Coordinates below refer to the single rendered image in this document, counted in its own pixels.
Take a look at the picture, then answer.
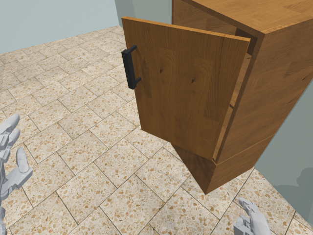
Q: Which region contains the robot right hand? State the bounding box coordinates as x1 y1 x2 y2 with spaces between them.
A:
233 197 271 235

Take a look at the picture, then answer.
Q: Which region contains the robot left hand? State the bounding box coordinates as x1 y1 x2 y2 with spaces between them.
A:
0 113 33 206

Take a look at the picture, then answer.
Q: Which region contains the cupboard door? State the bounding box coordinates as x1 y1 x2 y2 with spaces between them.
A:
121 16 251 160

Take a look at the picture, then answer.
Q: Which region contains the handle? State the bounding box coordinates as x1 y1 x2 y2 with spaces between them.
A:
121 45 141 90

